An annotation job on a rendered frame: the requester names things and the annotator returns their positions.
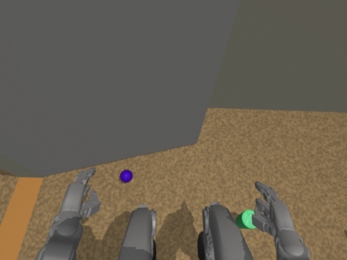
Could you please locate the left robot arm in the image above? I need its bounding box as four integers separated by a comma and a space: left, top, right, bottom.
35, 211, 83, 260

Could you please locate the left robot hand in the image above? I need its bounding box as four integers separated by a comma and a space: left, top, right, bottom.
59, 167, 101, 219

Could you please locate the right robot arm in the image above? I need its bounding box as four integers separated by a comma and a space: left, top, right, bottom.
274, 230, 311, 260

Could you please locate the right robot hand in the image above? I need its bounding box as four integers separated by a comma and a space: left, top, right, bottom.
252, 181, 295, 237

